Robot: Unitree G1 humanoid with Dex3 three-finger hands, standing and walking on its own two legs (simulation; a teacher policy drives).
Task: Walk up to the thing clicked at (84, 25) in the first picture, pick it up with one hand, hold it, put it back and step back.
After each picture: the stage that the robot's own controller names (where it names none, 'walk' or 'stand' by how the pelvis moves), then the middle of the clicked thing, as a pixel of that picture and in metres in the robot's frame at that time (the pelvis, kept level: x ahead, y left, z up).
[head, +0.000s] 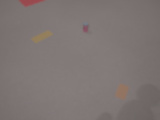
stand; (85, 27) +1.73 +0.02 -0.72
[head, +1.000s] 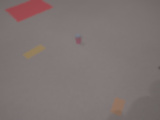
walk; (78, 39) +1.60 +0.21 -0.72
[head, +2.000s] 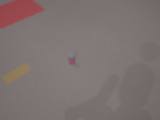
walk; (71, 58) +1.09 +0.24 -0.72
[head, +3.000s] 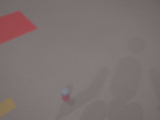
walk; (65, 94) +0.73 +0.21 -0.71
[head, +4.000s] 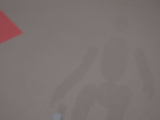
stand; (57, 119) +0.45 +0.20 -0.70
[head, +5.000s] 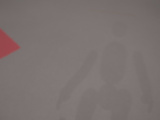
stand; out of the picture +0.41 +0.22 -0.72
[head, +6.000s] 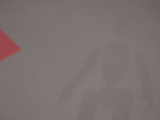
stand; out of the picture +0.39 +0.22 -0.73
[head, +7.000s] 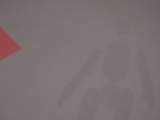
stand; out of the picture +0.38 +0.22 -0.73
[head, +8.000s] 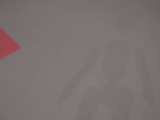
stand; out of the picture +0.37 +0.22 -0.73
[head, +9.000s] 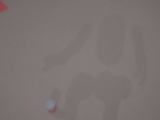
go down; (51, 106) +0.41 +0.22 -0.63
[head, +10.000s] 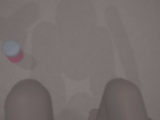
go down; (13, 52) +0.45 +0.28 -0.29
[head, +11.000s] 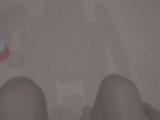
close in; out of the picture +0.44 +0.30 -0.27
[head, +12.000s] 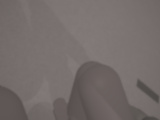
close; out of the picture +0.42 +0.33 -0.22
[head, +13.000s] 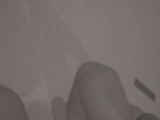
lift; out of the picture +0.40 +0.32 -0.22
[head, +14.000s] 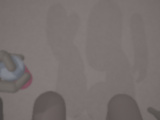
lift; (16, 74) +0.34 +0.24 -0.03
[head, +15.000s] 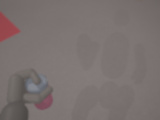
hold; (40, 92) +0.32 +0.17 +0.00
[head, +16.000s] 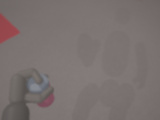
hold; (41, 91) +0.33 +0.17 +0.00
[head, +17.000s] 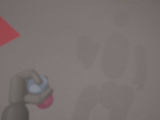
hold; (41, 92) +0.33 +0.17 +0.00
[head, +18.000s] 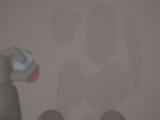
crouch; (26, 68) +0.40 +0.21 -0.07
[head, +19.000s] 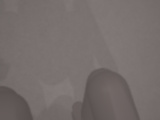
lower; out of the picture +0.44 +0.33 -0.17
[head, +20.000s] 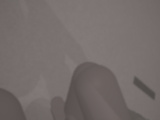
lower; out of the picture +0.40 +0.34 -0.23
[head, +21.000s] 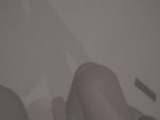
lower; out of the picture +0.40 +0.34 -0.23
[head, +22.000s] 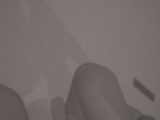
lower; out of the picture +0.40 +0.34 -0.23
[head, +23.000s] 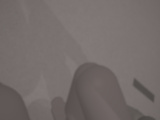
lower; out of the picture +0.40 +0.34 -0.23
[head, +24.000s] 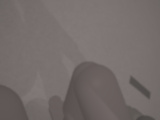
open; out of the picture +0.40 +0.34 -0.23
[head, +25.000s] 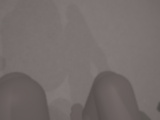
stand; out of the picture +0.41 +0.31 -0.25
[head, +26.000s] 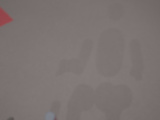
stand; (50, 118) +0.40 +0.21 -0.62
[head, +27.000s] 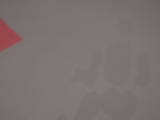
stand; out of the picture +0.39 +0.22 -0.67
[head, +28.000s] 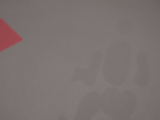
stand; out of the picture +0.39 +0.22 -0.67
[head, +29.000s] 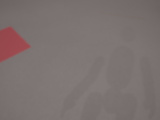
stand; out of the picture +0.41 +0.20 -0.72
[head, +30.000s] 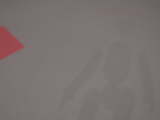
stand; out of the picture +0.38 +0.22 -0.73
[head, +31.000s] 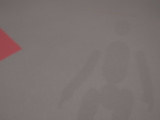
stand; out of the picture +0.37 +0.23 -0.73
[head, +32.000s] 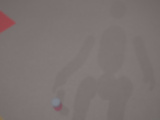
walk; (57, 104) +0.51 +0.25 -0.69
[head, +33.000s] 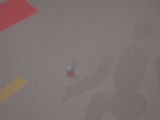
walk; (69, 71) +0.86 +0.22 -0.70
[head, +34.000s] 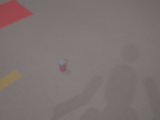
stand; (62, 66) +1.04 +0.22 -0.71
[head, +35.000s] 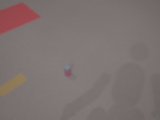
stand; (67, 70) +0.99 +0.21 -0.73
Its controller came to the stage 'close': yes
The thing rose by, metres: 0.70
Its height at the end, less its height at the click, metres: +0.00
